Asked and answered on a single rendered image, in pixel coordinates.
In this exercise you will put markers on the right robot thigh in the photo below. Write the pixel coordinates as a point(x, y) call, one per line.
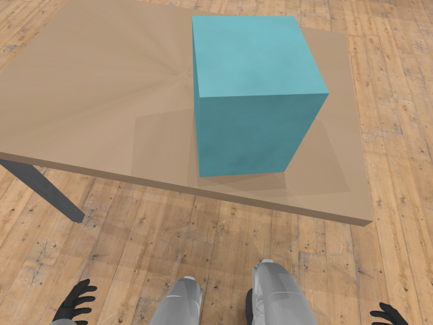
point(284, 302)

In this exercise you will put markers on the table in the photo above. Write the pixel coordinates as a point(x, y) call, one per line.
point(106, 89)

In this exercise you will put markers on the robot right shin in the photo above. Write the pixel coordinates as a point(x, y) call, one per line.
point(258, 306)

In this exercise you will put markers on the right robot hand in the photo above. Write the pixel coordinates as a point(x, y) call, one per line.
point(390, 314)

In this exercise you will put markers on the carton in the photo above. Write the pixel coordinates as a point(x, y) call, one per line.
point(256, 90)

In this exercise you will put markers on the left robot hand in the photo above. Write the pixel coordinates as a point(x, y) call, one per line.
point(67, 308)

